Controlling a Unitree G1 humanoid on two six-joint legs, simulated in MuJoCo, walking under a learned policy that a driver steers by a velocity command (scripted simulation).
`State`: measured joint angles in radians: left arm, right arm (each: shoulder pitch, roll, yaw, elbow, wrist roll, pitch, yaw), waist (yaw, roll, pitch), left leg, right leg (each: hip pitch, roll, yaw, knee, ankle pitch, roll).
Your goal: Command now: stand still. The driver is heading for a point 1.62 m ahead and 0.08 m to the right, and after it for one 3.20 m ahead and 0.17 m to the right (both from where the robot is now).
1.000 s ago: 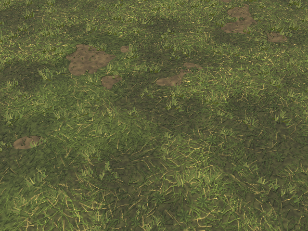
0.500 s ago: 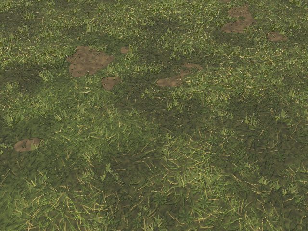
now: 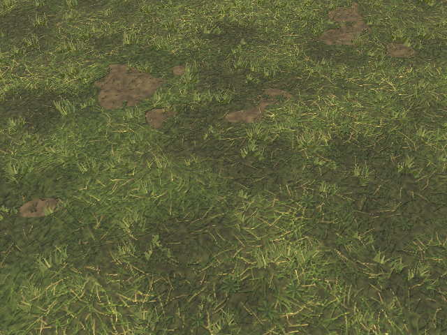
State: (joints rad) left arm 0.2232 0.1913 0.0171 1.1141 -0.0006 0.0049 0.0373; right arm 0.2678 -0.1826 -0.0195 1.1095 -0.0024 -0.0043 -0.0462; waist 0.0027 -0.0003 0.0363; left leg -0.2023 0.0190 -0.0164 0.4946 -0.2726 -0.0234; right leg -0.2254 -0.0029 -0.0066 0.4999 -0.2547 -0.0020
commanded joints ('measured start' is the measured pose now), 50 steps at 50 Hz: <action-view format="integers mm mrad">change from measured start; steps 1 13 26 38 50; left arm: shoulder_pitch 41 94 -66 -286 -151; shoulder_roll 94 74 70 35 105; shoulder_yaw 13 7 29 15 19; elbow -21 -10 -153 -254 -199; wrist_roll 0 -1 -39 -23 -4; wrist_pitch -6 -6 -77 -105 -83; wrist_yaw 3 5 -17 -62 -57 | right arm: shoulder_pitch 56 100 429 283 169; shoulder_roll -90 -69 -190 -152 -111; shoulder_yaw -12 -5 -64 -12 -24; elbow -14 4 46 -51 -85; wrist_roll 1 2 23 -10 16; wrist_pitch -6 -4 -89 -73 -56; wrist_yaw -3 -4 27 16 12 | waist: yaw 0 -1 -160 -66 -1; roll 2 0 255 109 -14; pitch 18 -5 50 83 -144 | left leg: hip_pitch -45 -37 340 68 -277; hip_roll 2 -11 244 129 37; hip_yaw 5 18 -408 -15 -63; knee -90 -88 -279 -316 740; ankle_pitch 83 4 -287 626 -261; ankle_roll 22 25 229 162 -35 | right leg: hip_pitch -1 9 -533 -348 77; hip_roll -22 -11 17 2 -275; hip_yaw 22 12 -49 -106 269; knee -99 -101 339 174 -183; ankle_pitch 69 -16 -185 230 554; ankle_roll -21 -23 -30 -18 -293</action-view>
